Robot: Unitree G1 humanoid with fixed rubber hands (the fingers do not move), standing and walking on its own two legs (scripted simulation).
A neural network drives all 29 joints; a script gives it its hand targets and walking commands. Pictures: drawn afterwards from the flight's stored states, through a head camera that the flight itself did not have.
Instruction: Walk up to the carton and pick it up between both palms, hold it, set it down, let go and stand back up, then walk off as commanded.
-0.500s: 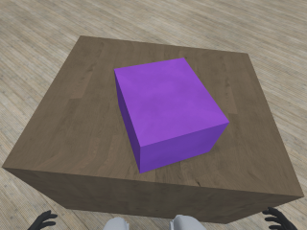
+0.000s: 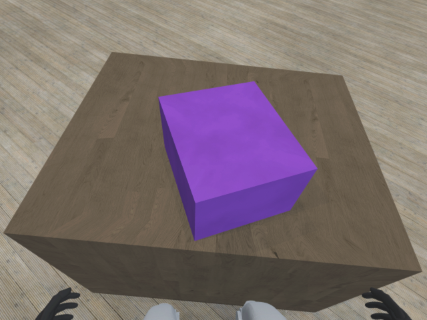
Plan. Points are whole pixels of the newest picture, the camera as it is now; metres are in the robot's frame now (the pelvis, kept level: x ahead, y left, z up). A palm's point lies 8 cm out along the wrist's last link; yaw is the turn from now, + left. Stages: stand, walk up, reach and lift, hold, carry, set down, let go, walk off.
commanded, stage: walk up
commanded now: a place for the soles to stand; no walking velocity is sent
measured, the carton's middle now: (226, 155) +0.47 -0.03 -0.01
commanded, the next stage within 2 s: reach and lift in 0.78 s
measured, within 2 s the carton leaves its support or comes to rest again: neither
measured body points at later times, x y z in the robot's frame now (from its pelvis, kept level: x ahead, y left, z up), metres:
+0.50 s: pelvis -0.01 +0.00 +0.00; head +0.01 +0.02 +0.45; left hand +0.12 +0.31 -0.09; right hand +0.11 -0.33 -0.06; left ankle +0.03 +0.14 -0.70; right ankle +0.04 -0.13 -0.70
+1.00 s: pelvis -0.01 -0.02 +0.00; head +0.01 +0.00 +0.45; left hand +0.16 +0.28 -0.08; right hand +0.11 -0.33 -0.07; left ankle +0.03 +0.14 -0.70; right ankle +0.04 -0.13 -0.70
